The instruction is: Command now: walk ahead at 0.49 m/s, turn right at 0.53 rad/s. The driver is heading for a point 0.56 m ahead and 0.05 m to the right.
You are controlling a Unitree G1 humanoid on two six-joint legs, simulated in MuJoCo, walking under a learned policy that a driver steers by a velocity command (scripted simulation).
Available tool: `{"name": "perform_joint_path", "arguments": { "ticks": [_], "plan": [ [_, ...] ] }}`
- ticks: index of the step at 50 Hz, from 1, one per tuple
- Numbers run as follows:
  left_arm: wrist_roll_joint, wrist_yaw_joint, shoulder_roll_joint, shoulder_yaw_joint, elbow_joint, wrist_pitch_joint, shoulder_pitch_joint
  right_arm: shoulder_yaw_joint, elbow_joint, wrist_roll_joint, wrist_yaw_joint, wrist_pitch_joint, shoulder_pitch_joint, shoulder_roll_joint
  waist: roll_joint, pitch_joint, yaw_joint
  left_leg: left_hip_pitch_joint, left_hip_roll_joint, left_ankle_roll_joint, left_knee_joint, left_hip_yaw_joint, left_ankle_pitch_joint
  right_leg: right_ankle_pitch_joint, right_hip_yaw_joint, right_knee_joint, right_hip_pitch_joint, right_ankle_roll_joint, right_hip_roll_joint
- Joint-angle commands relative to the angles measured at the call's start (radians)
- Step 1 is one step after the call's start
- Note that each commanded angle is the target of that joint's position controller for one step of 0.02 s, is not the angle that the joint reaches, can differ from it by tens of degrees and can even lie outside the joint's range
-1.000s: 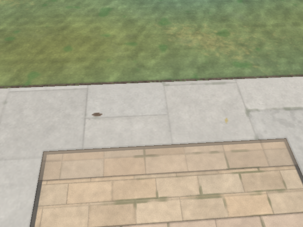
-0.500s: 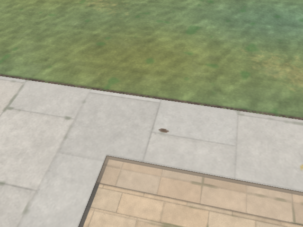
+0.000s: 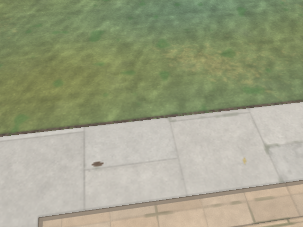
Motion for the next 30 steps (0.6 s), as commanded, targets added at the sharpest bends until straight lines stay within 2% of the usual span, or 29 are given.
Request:
{"name": "perform_joint_path", "arguments": {
  "ticks": [1,3,4,5,6,7,8,9,10,11,12,14,16,19,20,23,26,28,29,30],
  "plan": [
    [0.003,0.002,0.042,0.002,-0.079,-0.009,-0.052,-0.032,-0.037,0.000,-0.013,-0.004,-0.004,-0.168,0.104,0.035,0.036,-0.028,0.289,0.087,0.066,-0.020,0.953,-0.068,-0.071,-0.080,0.100,-0.054,0.063],
    [0.004,0.014,0.076,0.017,-0.050,-0.011,0.068,-0.041,-0.034,-0.004,-0.019,0.016,-0.009,-0.204,0.129,-0.051,0.094,0.002,0.298,0.086,0.298,-0.003,1.179,-0.180,-0.090,-0.096,0.249,-0.104,0.133],
    [0.007,0.022,0.105,0.033,-0.016,-0.019,0.184,-0.045,-0.037,-0.003,-0.018,0.026,-0.008,-0.218,0.120,-0.122,0.141,-0.048,0.295,0.082,0.488,-0.003,1.111,-0.197,-0.073,-0.148,0.403,-0.132,0.163],
    [0.018,0.038,0.162,0.060,0.031,-0.024,0.335,-0.044,-0.054,-0.004,-0.012,0.029,-0.017,-0.214,0.054,-0.203,0.211,-0.219,0.266,0.055,0.764,0.007,0.859,-0.238,0.038,-0.220,0.640,-0.173,0.112],
    [0.020,0.053,0.287,0.091,0.021,-0.021,0.324,-0.015,-0.121,0.010,0.013,0.024,0.051,-0.074,-0.211,-0.304,0.124,-0.689,0.090,-0.007,1.164,-0.024,-0.102,-0.256,0.560,-0.242,1.000,-0.335,-0.223],
    [-0.016,0.058,0.285,0.091,0.001,-0.008,0.357,-0.031,-0.166,0.007,0.018,0.008,-0.090,-0.158,-0.083,-0.365,0.180,-0.831,0.000,-0.013,1.295,-0.251,-0.182,-0.292,0.862,-0.422,1.009,-0.372,-0.280],
    [-0.019,0.069,0.265,0.085,0.014,-0.005,0.300,-0.029,-0.198,0.014,0.023,-0.007,-0.185,-0.160,-0.022,-0.198,0.162,-0.911,0.071,0.000,1.252,-0.298,-0.057,-0.219,0.695,-0.459,0.898,-0.330,-0.259],
    [-0.025,0.072,0.212,0.072,0.017,-0.009,0.251,-0.023,-0.193,0.016,0.022,-0.017,-0.168,-0.152,0.037,-0.113,0.111,-0.860,0.111,0.005,1.145,-0.291,0.022,-0.098,0.593,-0.469,0.753,-0.288,-0.227],
    [-0.026,0.074,0.178,0.063,0.015,-0.018,0.208,-0.025,-0.179,0.007,0.019,-0.012,-0.151,-0.148,0.067,-0.060,0.065,-0.794,0.135,0.000,1.071,-0.294,0.036,0.022,0.502,-0.477,0.641,-0.251,-0.174],
    [-0.032,0.077,0.151,0.054,0.012,-0.026,0.182,-0.023,-0.178,-0.013,0.018,0.008,-0.128,-0.145,0.061,-0.050,0.031,-0.722,0.144,-0.015,1.030,-0.298,0.035,0.108,0.441,-0.488,0.558,-0.237,-0.134],
    [-0.034,0.075,0.139,0.047,0.009,-0.037,0.174,-0.023,-0.173,-0.024,0.020,0.028,-0.110,-0.137,0.058,-0.061,0.013,-0.680,0.147,-0.027,0.993,-0.299,0.028,0.148,0.402,-0.496,0.522,-0.229,-0.108],
    [-0.039,0.069,0.159,0.050,0.018,-0.056,0.201,-0.019,-0.183,-0.030,0.027,0.055,-0.114,-0.118,0.039,-0.055,0.003,-0.673,0.147,-0.050,0.920,-0.280,0.038,0.199,0.365,-0.510,0.475,-0.231,-0.078],
    [-0.037,0.069,0.176,0.054,0.026,-0.061,0.240,-0.017,-0.214,-0.029,0.030,0.064,-0.196,-0.114,0.026,-0.027,0.023,-0.722,0.147,-0.068,0.833,-0.263,0.114,0.171,0.352,-0.531,0.463,-0.214,-0.053],
    [-0.037,0.068,0.176,0.054,0.037,-0.059,0.306,-0.016,-0.258,-0.023,0.034,0.065,-0.330,-0.121,-0.002,-0.005,0.072,-0.792,0.134,-0.078,0.681,-0.260,0.245,0.149,0.364,-0.533,0.511,-0.176,-0.031],
    [-0.037,0.069,0.171,0.052,0.042,-0.060,0.321,-0.013,-0.261,-0.021,0.037,0.064,-0.346,-0.117,-0.012,-0.011,0.080,-0.799,0.129,-0.073,0.630,-0.254,0.288,0.167,0.347,-0.531,0.546,-0.162,-0.029],
    [-0.033,0.074,0.145,0.038,0.068,-0.069,0.381,-0.003,-0.276,-0.015,0.047,0.055,-0.419,-0.104,-0.025,-0.007,0.121,-0.786,0.115,-0.043,0.504,-0.226,0.379,0.263,0.304,-0.528,0.627,-0.123,-0.037],
    [-0.019,0.081,0.151,0.031,0.085,-0.075,0.414,0.001,-0.302,-0.005,0.053,0.048,-0.494,-0.110,-0.034,0.017,0.148,-0.781,0.093,0.003,0.416,-0.199,0.372,0.323,0.286,-0.528,0.715,-0.113,-0.075],
    [-0.008,0.089,0.165,0.030,0.093,-0.077,0.398,-0.003,-0.304,-0.002,0.056,0.042,-0.475,-0.126,-0.045,0.025,0.120,-0.732,0.071,0.045,0.364,-0.197,0.306,0.413,0.261,-0.509,0.759,-0.099,-0.108],
    [-0.007,0.094,0.163,0.026,0.097,-0.077,0.380,-0.007,-0.287,-0.005,0.053,0.038,-0.423,-0.132,-0.045,0.018,0.091,-0.647,0.042,0.065,0.337,-0.193,0.268,0.580,0.240,-0.448,0.752,-0.080,-0.102],
    [-0.006,0.098,0.170,0.025,0.103,-0.078,0.372,-0.015,-0.256,-0.007,0.045,0.031,-0.332,-0.146,-0.053,-0.023,0.053,-0.540,-0.001,0.081,0.325,-0.183,0.235,0.763,0.230,-0.349,0.759,-0.062,-0.091]
  ]
}}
